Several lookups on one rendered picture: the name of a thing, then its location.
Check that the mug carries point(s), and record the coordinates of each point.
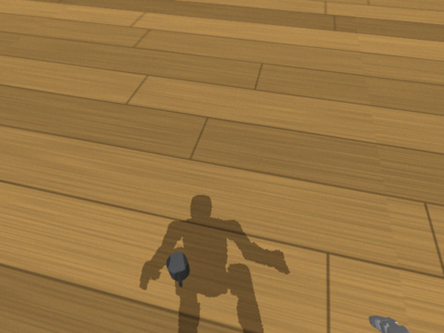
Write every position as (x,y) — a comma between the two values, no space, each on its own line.
(178,267)

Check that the right robot hand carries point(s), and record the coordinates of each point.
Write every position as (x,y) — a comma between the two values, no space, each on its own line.
(387,325)

